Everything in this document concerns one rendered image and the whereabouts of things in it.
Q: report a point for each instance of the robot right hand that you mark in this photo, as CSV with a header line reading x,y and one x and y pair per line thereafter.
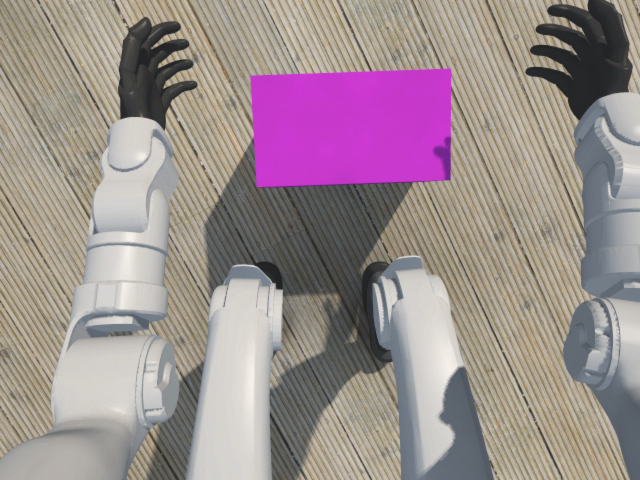
x,y
601,66

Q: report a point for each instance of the carton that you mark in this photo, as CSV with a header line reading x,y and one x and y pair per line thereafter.
x,y
349,128

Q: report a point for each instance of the robot left thigh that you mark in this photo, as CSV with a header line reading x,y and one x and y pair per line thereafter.
x,y
231,436

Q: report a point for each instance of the robot right upper arm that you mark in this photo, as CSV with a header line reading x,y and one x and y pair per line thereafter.
x,y
602,350

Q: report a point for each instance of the robot left foot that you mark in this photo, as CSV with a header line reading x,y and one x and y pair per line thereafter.
x,y
271,271

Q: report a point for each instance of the robot right forearm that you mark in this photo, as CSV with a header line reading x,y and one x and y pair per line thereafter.
x,y
608,155

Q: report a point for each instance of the robot left hand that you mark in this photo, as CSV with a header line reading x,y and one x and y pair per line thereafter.
x,y
141,83

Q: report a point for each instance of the robot left forearm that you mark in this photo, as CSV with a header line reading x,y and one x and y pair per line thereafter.
x,y
123,284

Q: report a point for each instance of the robot left upper arm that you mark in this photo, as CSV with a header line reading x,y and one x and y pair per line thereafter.
x,y
109,392

